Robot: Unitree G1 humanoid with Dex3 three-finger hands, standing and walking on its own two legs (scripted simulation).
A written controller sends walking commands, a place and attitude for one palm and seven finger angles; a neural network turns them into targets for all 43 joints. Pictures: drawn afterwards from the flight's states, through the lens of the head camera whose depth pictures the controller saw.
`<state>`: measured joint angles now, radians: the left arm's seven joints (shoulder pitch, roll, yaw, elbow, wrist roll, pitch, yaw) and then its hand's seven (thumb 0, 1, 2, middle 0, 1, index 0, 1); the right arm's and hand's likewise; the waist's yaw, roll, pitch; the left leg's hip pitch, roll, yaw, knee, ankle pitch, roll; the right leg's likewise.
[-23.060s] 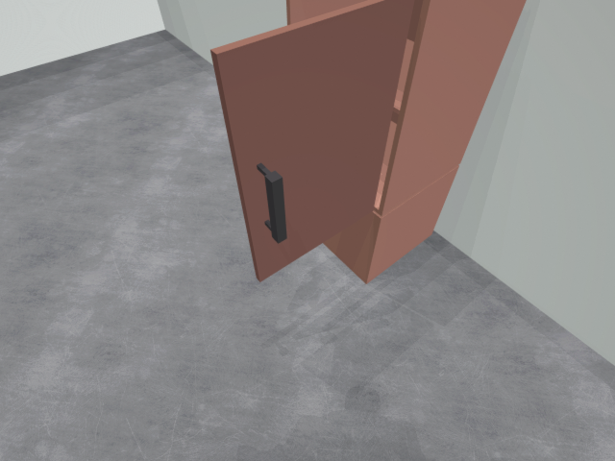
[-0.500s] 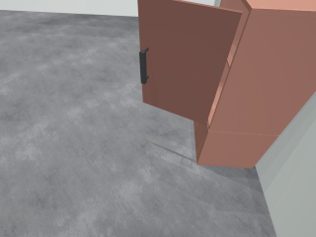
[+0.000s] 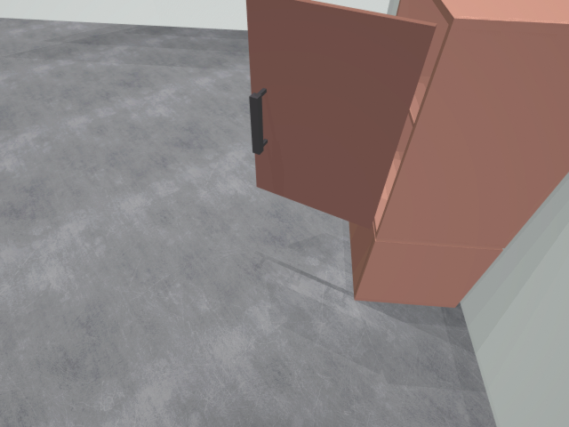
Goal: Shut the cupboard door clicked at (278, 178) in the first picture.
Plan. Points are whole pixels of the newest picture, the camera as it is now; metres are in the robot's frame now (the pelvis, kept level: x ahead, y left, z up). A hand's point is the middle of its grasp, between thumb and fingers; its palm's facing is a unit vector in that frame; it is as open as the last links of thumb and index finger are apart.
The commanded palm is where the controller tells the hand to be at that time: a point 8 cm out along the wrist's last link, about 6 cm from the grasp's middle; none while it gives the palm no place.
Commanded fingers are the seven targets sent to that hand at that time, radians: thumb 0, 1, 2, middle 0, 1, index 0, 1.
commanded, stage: walk to a spot facing it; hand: left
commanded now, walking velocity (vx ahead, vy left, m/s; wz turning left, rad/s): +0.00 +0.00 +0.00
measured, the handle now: (260, 121) +0.87 +0.12 -0.06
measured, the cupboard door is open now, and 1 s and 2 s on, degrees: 67 67 67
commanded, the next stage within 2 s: none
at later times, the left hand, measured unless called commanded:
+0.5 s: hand out of the picture +0.01 +0.22 -0.20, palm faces +0.21 -0.95 -0.22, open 7.4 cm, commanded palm none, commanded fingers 0.00 0.90 0.90 -0.20 -0.30 -0.20 -0.30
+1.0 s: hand out of the picture -0.04 +0.16 -0.15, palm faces +0.47 -0.83 -0.29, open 7.4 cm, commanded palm none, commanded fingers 0.00 0.90 0.90 -0.20 -0.30 -0.20 -0.30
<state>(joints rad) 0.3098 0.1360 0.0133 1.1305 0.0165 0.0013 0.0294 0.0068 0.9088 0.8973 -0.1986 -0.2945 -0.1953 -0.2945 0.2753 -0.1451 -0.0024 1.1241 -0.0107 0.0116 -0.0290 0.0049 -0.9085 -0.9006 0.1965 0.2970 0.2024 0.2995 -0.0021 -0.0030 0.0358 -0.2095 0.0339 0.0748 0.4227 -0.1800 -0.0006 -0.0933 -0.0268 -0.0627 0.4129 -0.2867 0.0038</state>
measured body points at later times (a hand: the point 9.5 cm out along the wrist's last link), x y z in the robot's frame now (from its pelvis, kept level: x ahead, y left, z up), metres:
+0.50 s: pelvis -0.01 +0.01 -0.02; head +0.04 +0.04 +0.43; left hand +0.00 +0.27 -0.18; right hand +0.06 -0.22 -0.16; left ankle +0.02 +0.11 -0.74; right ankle -0.05 -0.12 -0.69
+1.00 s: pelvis +0.00 -0.05 +0.00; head +0.06 -0.04 +0.44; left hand -0.06 +0.21 -0.13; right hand +0.19 -0.25 -0.15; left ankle -0.08 +0.07 -0.66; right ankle +0.03 -0.16 -0.74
